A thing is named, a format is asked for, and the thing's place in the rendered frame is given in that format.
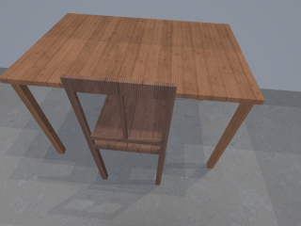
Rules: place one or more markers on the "table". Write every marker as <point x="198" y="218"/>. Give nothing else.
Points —
<point x="203" y="59"/>

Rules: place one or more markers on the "chair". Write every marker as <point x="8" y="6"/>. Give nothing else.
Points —
<point x="135" y="117"/>

